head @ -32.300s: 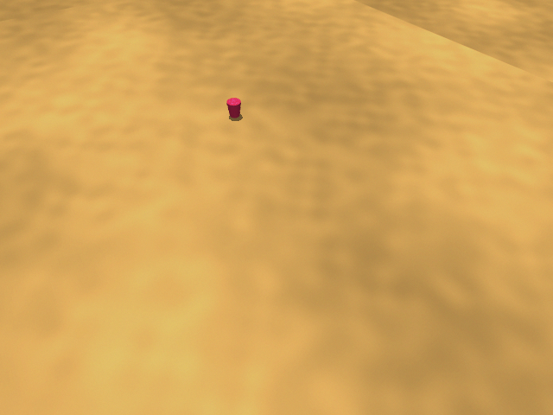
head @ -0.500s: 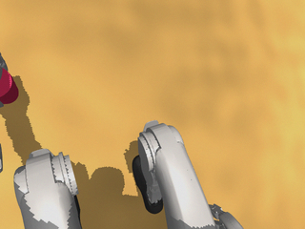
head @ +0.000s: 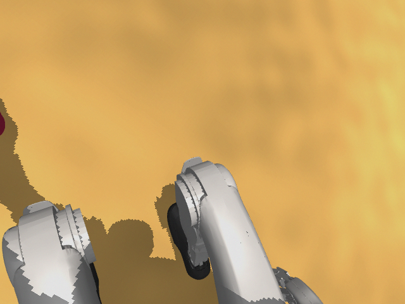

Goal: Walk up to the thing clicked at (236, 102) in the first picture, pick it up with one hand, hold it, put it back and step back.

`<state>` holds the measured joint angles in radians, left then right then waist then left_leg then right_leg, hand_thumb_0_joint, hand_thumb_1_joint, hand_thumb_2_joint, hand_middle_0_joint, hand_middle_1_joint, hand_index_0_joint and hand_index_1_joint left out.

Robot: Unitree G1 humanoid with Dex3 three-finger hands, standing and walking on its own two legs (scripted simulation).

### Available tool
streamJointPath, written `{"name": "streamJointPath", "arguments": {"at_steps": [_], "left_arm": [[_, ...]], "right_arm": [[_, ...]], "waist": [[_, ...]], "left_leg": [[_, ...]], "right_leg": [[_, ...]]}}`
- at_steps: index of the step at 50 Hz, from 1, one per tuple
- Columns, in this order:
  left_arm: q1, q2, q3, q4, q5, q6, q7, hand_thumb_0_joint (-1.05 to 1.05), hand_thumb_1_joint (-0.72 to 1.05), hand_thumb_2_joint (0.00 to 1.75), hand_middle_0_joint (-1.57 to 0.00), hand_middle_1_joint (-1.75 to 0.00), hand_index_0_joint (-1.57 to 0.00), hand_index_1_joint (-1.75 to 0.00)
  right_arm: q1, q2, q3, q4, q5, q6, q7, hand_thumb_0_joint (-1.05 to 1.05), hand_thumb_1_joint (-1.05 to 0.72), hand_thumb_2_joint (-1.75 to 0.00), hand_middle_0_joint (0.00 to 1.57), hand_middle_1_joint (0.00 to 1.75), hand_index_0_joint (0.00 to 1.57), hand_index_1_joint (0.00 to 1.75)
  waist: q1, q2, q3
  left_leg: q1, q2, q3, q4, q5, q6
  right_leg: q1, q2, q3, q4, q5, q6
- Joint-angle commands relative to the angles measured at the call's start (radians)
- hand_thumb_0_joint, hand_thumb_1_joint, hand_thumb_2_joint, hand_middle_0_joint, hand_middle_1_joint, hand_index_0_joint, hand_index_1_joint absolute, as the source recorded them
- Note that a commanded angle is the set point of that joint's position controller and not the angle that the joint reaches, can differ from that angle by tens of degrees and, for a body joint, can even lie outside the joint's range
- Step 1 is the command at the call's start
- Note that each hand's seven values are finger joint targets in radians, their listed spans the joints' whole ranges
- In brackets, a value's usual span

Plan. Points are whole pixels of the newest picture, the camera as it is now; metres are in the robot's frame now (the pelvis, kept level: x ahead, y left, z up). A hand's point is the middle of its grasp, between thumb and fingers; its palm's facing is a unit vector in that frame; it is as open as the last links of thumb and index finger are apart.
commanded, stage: rest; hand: left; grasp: from above
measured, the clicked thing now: out of the picture +0.48 +0.28 -0.26
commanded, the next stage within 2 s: open in 0.06 s
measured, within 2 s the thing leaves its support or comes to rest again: neither
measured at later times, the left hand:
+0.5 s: hand out of the picture +0.47 +0.28 -0.23, palm faces -0.46 -0.11 -0.88, open 12.1 cm
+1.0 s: hand out of the picture +0.47 +0.29 -0.23, palm faces -0.46 -0.12 -0.88, open 13.6 cm
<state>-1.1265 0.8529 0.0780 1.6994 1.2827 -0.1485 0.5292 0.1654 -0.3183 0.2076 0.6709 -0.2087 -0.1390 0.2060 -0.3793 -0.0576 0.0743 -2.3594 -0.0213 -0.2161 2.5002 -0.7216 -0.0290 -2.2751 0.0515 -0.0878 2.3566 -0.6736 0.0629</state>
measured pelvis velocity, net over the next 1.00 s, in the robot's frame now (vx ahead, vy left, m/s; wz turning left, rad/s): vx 0.00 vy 0.00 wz -0.03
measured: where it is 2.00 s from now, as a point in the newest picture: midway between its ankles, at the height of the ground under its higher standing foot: (144, 278)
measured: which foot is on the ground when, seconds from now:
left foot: down 0.00-1.00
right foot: down 0.00-1.00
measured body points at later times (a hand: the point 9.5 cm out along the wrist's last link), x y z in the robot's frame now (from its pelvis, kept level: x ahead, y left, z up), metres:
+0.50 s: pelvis -0.01 +0.00 +0.00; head +0.27 +0.11 +0.34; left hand +0.49 +0.28 -0.18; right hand +0.02 -0.26 -0.06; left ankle +0.06 +0.13 -0.28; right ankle +0.11 -0.13 -0.28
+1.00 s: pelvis +0.00 +0.00 +0.00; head +0.27 +0.11 +0.34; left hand +0.49 +0.29 -0.18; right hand +0.03 -0.26 -0.06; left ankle +0.06 +0.13 -0.28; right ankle +0.11 -0.13 -0.28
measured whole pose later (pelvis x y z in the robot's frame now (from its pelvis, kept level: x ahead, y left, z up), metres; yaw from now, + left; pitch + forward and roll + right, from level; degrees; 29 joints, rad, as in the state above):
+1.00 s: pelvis +0.00 +0.00 +0.00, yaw -1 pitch +32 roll -13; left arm -1.11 0.90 0.09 1.70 1.29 -0.15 0.54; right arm 0.16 -0.33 0.24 0.66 -0.22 -0.16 0.23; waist -0.39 -0.08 0.10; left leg -2.36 -0.02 -0.24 2.51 -0.72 -0.02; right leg -2.26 0.05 -0.11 2.34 -0.66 0.06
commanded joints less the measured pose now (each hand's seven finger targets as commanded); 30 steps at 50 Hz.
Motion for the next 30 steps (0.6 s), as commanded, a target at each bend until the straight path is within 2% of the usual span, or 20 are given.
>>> {"name": "streamJointPath", "arguments": {"at_steps": [1, 2, 4, 8, 9, 10, 11, 12, 14, 15, 16, 17, 19, 21, 23, 24, 25, 26, 28, 30], "left_arm": [[-0.293, 0.206, 0.016, -0.089, 0.004, -0.002, 0.037, 0.00, 0.46, 1.08, -0.81, -1.06, -0.84, -1.04], [-0.299, 0.205, 0.004, -0.095, 0.001, -0.005, 0.042, 0.00, 0.46, 1.05, -0.80, -1.05, -0.83, -1.02], [-0.265, 0.195, 0.006, -0.039, 0.011, -0.006, 0.041, 0.00, 0.45, 1.07, -0.81, -1.05, -0.83, -1.02], [-0.275, 0.198, -0.015, -0.032, 0.016, -0.016, 0.046, 0.00, 0.42, 1.01, -0.76, -1.06, -0.80, -1.02], [-0.287, 0.198, -0.015, -0.041, 0.016, -0.015, 0.048, 0.00, 0.34, 1.07, -0.68, -1.07, -0.72, -1.04], [-0.297, 0.222, -0.010, -0.053, 0.014, -0.017, 0.055, 0.00, 0.26, 1.06, -0.60, -1.07, -0.64, -1.05], [-0.296, 0.211, -0.022, -0.037, 0.012, -0.017, 0.057, 0.00, 0.18, 1.04, -0.54, -1.07, -0.56, -1.04], [-0.296, 0.219, -0.011, -0.038, 0.015, -0.017, 0.061, 0.00, 0.10, 1.05, -0.48, -1.06, -0.50, -1.05], [-0.302, 0.225, -0.011, -0.041, 0.020, -0.019, 0.066, 0.00, -0.06, 1.05, -0.40, -1.05, -0.41, -1.04], [-0.298, 0.220, -0.021, -0.018, 0.022, -0.017, 0.065, 0.00, -0.14, 1.04, -0.36, -1.05, -0.36, -1.05], [-0.319, 0.222, -0.025, -0.056, 0.022, -0.020, 0.068, 0.00, -0.22, 1.06, -0.32, -1.06, -0.31, -1.06], [-0.298, 0.242, -0.010, -0.031, 0.018, -0.016, 0.077, 0.00, -0.27, 1.07, -0.28, -1.08, -0.28, -1.08], [-0.292, 0.226, -0.017, -0.020, 0.014, -0.012, 0.076, 0.00, -0.35, 1.09, -0.23, -1.08, -0.22, -1.09], [-0.325, 0.246, -0.008, -0.055, 0.012, -0.011, 0.079, 0.00, -0.43, 1.10, -0.18, -1.09, -0.16, -1.11], [-0.321, 0.256, 0.003, -0.090, 0.015, -0.009, 0.082, 0.00, -0.48, 1.13, -0.14, -1.12, -0.13, -1.14], [-0.329, 0.212, -0.028, -0.075, 0.020, -0.007, 0.076, 0.00, -0.50, 1.14, -0.12, -1.14, -0.11, -1.15], [-0.306, 0.243, 0.003, -0.057, 0.017, -0.006, 0.083, 0.00, -0.52, 1.14, -0.10, -1.15, -0.09, -1.16], [-0.292, 0.237, -0.004, -0.057, 0.008, -0.003, 0.081, 0.00, -0.52, 1.14, -0.10, -1.14, -0.08, -1.16], [-0.318, 0.256, 0.015, -0.095, 0.014, 0.000, 0.083, 0.00, -0.52, 1.17, -0.10, -1.16, -0.08, -1.17], [-0.287, 0.211, -0.010, -0.063, 0.015, 0.008, 0.069, 0.00, -0.53, 1.19, -0.10, -1.16, -0.08, -1.18]], "right_arm": [[0.238, -0.311, -0.090, 0.021, -0.002, 0.000, -0.010, 0.00, -0.91, -0.90, 0.20, 0.30, 0.20, 0.30], [0.228, -0.305, -0.087, 0.016, 0.001, 0.002, -0.011, 0.00, -0.91, -0.91, 0.20, 0.30, 0.20, 0.30], [0.239, -0.313, -0.082, 0.012, -0.005, 0.000, -0.008, 0.00, -0.91, -0.91, 0.20, 0.30, 0.20, 0.30], [0.219, -0.307, -0.072, 0.010, -0.008, -0.001, -0.009, 0.00, -0.91, -0.91, 0.20, 0.30, 0.20, 0.30], [0.221, -0.311, -0.072, 0.009, -0.008, -0.003, -0.009, 0.00, -0.90, -0.90, 0.20, 0.30, 0.20, 0.30], [0.214, -0.309, -0.068, 0.014, -0.006, -0.002, -0.011, 0.00, -0.90, -0.90, 0.20, 0.30, 0.20, 0.30], [0.207, -0.310, -0.065, 0.008, -0.006, -0.005, -0.011, 0.00, -0.90, -0.90, 0.20, 0.30, 0.20, 0.30], [0.219, -0.316, -0.065, 0.009, -0.012, -0.006, -0.011, 0.00, -0.90, -0.90, 0.20, 0.30, 0.20, 0.30], [0.216, -0.311, -0.055, 0.011, -0.015, -0.006, -0.011, 0.00, -0.90, -0.90, 0.20, 0.30, 0.20, 0.30], [0.208, -0.312, -0.058, 0.010, -0.011, -0.008, -0.013, 0.00, -0.90, -0.90, 0.20, 0.30, 0.20, 0.30], [0.207, -0.318, -0.061, 0.009, -0.013, -0.010, -0.013, 0.00, -0.90, -0.90, 0.20, 0.30, 0.20, 0.30], [0.208, -0.312, -0.057, 0.012, -0.016, -0.009, -0.015, 0.00, -0.90, -0.90, 0.20, 0.30, 0.20, 0.30], [0.213, -0.314, -0.056, 0.012, -0.017, -0.015, -0.012, 0.00, -0.90, -0.90, 0.20, 0.30, 0.20, 0.30], [0.208, -0.323, -0.056, 0.003, -0.016, -0.023, -0.009, 0.00, -0.90, -0.91, 0.20, 0.30, 0.20, 0.30], [0.206, -0.326, -0.060, 0.006, -0.013, -0.024, -0.009, 0.00, -0.90, -0.91, 0.20, 0.30, 0.20, 0.30], [0.200, -0.328, -0.058, -0.002, -0.015, -0.031, -0.004, 0.00, -0.91, -0.91, 0.20, 0.30, 0.20, 0.30], [0.212, -0.321, -0.050, 0.010, -0.018, -0.029, -0.002, 0.00, -0.90, -0.91, 0.20, 0.30, 0.20, 0.30], [0.212, -0.327, -0.055, 0.008, -0.013, -0.030, -0.003, 0.00, -0.90, -0.91, 0.20, 0.30, 0.20, 0.30], [0.216, -0.329, -0.061, 0.008, -0.017, -0.031, 0.002, 0.00, -0.90, -0.90, 0.20, 0.30, 0.20, 0.30], [0.215, -0.321, -0.060, 0.012, -0.021, -0.035, 0.010, 0.00, -0.90, -0.91, 0.20, 0.30, 0.20, 0.30]], "waist": [[-0.058, 0.396, -0.615], [-0.046, 0.416, -0.637], [-0.068, 0.374, -0.584], [-0.066, 0.405, -0.591], [-0.069, 0.398, -0.594], [-0.057, 0.411, -0.617], [-0.060, 0.401, -0.603], [-0.065, 0.405, -0.603], [-0.072, 0.398, -0.591], [-0.076, 0.386, -0.568], [-0.071, 0.413, -0.592], [-0.063, 0.405, -0.605], [-0.078, 0.390, -0.571], [-0.076, 0.415, -0.570], [-0.061, 0.464, -0.619], [-0.083, 0.466, -0.596], [-0.076, 0.435, -0.596], [-0.074, 0.428, -0.598], [-0.063, 0.483, -0.620], [-0.082, 0.461, -0.584]], "left_leg": [[0.480, 0.024, 0.106, -0.257, 0.205, 0.046], [0.474, 0.024, 0.107, -0.262, 0.199, 0.047], [0.446, 0.023, 0.104, -0.252, 0.202, 0.049], [0.475, 0.028, 0.095, -0.266, 0.195, 0.044], [0.479, 0.027, 0.097, -0.258, 0.201, 0.046], [0.469, 0.028, 0.099, -0.261, 0.192, 0.046], [0.444, 0.027, 0.103, -0.251, 0.182, 0.050], [0.458, 0.026, 0.101, -0.260, 0.184, 0.048], [0.450, 0.029, 0.099, -0.252, 0.188, 0.048], [0.436, 0.029, 0.099, -0.255, 0.158, 0.049], [0.452, 0.030, 0.100, -0.251, 0.179, 0.048], [0.451, 0.031, 0.104, -0.254, 0.173, 0.049], [0.429, 0.030, 0.104, -0.253, 0.162, 0.050], [0.449, 0.031, 0.100, -0.248, 0.161, 0.046], [0.521, 0.035, 0.087, -0.265, 0.193, 0.034], [0.515, 0.034, 0.089, -0.248, 0.205, 0.035], [0.492, 0.035, 0.088, -0.246, 0.207, 0.038], [0.479, 0.033, 0.090, -0.246, 0.208, 0.038], [0.526, 0.034, 0.087, -0.255, 0.228, 0.030], [0.512, 0.034, 0.089, -0.247, 0.215, 0.034]], "right_leg": [[0.355, 0.023, -0.150, -0.212, 0.240, -0.090], [0.373, 0.026, -0.145, -0.210, 0.238, -0.090], [0.361, 0.025, -0.152, -0.210, 0.237, -0.089], [0.361, 0.030, -0.156, -0.205, 0.235, -0.089], [0.360, 0.030, -0.155, -0.207, 0.245, -0.087], [0.374, 0.034, -0.152, -0.210, 0.237, -0.089], [0.372, 0.033, -0.149, -0.213, 0.234, -0.087], [0.368, 0.030, -0.154, -0.214, 0.231, -0.088], [0.366, 0.032, -0.157, -0.212, 0.236, -0.086], [0.352, 0.034, -0.155, -0.213, 0.214, -0.087], [0.363, 0.034, -0.154, -0.215, 0.232, -0.086], [0.389, 0.037, -0.151, -0.223, 0.233, -0.084], [0.381, 0.035, -0.153, -0.220, 0.222, -0.084], [0.356, 0.032, -0.157, -0.216, 0.216, -0.089], [0.351, 0.030, -0.165, -0.200, 0.237, -0.094], [0.333, 0.030, -0.164, -0.196, 0.251, -0.093], [0.353, 0.032, -0.168, -0.204, 0.254, -0.091], [0.367, 0.034, -0.163, -0.203, 0.258, -0.091], [0.350, 0.027, -0.165, -0.195, 0.269, -0.093], [0.337, 0.030, -0.168, -0.197, 0.263, -0.091]]}}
